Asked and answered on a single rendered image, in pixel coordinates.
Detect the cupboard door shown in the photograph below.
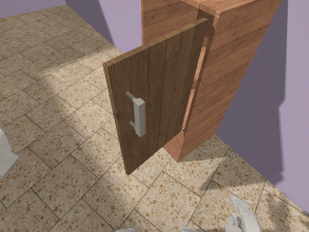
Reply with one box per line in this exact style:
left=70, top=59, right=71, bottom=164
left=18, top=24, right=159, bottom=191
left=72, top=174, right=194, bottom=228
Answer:
left=102, top=17, right=209, bottom=176

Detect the right robot hand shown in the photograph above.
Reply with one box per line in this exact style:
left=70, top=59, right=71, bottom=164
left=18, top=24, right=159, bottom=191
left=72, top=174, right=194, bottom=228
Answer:
left=225, top=195, right=262, bottom=232

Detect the handle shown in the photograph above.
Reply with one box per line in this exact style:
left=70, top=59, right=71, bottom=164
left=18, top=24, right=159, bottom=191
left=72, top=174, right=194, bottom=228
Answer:
left=126, top=92, right=146, bottom=137

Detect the left robot hand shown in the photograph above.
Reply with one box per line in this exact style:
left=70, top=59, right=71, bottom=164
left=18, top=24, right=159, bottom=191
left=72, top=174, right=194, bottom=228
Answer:
left=0, top=129, right=18, bottom=179

